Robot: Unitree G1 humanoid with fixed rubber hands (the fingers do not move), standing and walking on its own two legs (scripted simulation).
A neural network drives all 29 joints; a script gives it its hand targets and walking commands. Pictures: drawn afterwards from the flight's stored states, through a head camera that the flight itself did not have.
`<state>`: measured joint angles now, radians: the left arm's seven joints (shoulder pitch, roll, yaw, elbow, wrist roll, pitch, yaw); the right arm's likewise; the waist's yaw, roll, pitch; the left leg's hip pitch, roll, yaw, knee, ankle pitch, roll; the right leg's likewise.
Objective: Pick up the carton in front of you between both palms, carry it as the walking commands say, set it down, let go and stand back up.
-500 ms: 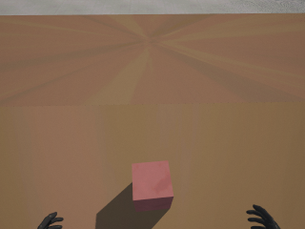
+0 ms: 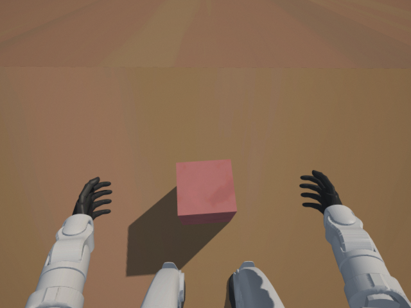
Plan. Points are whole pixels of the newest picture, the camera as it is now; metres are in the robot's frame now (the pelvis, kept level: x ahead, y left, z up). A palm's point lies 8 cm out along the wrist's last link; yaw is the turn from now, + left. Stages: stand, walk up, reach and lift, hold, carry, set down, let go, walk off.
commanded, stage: reach and lift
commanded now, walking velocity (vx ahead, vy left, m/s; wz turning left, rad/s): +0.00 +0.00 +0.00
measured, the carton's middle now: (205, 194) +0.47 +0.01 -0.58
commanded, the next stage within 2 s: none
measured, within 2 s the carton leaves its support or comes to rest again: neither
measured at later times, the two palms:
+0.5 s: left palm (130, 153) +0.47 +0.20 -0.15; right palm (281, 143) +0.49 -0.19 -0.15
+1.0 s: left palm (147, 184) +0.46 +0.20 -0.38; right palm (261, 177) +0.48 -0.19 -0.38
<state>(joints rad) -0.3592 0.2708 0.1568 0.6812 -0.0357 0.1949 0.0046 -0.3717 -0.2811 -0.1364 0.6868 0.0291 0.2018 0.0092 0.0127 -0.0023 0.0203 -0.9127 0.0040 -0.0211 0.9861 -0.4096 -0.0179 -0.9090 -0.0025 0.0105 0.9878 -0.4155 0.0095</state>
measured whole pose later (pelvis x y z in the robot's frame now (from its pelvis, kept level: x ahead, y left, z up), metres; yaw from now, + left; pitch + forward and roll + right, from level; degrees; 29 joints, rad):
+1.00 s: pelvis -0.06 +0.00 -0.22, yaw +1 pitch +52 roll +1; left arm -1.19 0.27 0.26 0.90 -0.10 0.08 0.11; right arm -1.24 -0.33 -0.18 0.95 0.09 0.09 -0.08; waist 0.02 0.00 0.00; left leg -2.14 -0.05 -0.05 1.75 -0.52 -0.06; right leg -2.14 0.05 0.06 1.76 -0.54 0.04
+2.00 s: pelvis -0.09 +0.00 -0.33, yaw +1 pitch +36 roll +1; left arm -1.56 0.29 0.15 1.16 -0.17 0.07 0.16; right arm -1.61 -0.34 -0.06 1.22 0.17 0.07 -0.12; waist 0.01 0.01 0.42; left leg -2.24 -0.05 -0.04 2.17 -0.56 -0.06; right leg -2.24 0.04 0.05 2.19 -0.58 0.04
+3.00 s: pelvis -0.08 +0.00 -0.18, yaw +0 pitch +43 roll +0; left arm -1.00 -0.03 0.48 0.64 0.22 0.40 0.06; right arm -1.01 -0.01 -0.45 0.66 -0.21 0.41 -0.03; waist 0.01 0.00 -0.19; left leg -1.92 -0.11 -0.10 1.65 -0.48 -0.08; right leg -1.92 0.11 0.10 1.66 -0.48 0.07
